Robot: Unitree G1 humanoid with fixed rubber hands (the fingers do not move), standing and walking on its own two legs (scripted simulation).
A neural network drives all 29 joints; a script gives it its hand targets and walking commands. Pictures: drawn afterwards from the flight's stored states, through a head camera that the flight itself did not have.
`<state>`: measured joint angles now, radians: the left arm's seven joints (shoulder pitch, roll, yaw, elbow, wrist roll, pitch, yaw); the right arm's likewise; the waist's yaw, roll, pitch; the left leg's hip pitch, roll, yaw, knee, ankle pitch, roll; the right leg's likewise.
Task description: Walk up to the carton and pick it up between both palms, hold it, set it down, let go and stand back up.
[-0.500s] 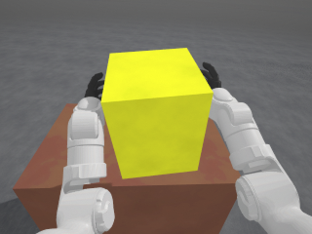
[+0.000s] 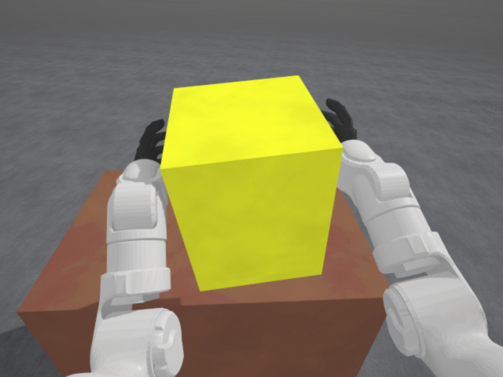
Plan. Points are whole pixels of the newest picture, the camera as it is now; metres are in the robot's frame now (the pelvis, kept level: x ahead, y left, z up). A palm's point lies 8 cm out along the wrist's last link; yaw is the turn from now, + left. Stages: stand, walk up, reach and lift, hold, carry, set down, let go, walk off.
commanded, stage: hold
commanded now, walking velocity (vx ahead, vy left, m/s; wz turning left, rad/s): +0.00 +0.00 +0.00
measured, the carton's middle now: (249, 183) +0.36 +0.00 +0.20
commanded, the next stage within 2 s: none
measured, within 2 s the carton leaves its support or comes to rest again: neither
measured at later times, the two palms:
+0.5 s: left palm (148, 163) +0.35 +0.15 +0.25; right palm (345, 144) +0.36 -0.14 +0.27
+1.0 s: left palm (148, 164) +0.36 +0.15 +0.24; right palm (343, 145) +0.36 -0.14 +0.27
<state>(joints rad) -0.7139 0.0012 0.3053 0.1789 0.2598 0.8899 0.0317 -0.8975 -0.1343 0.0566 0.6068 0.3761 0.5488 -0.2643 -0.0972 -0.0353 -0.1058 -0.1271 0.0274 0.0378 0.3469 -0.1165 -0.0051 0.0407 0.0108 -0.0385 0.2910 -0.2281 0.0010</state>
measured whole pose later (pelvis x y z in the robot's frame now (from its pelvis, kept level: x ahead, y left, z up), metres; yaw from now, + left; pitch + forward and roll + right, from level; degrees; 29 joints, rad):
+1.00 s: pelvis +0.00 +0.00 +0.00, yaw +0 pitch -5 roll -1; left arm -0.77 0.01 0.32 0.24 0.25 0.88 0.04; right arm -0.93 -0.13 0.02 0.64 0.35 0.56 -0.26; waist -0.08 -0.04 -0.12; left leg -0.14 0.03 0.04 0.34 -0.11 0.00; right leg 0.02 0.01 -0.03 0.30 -0.22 0.00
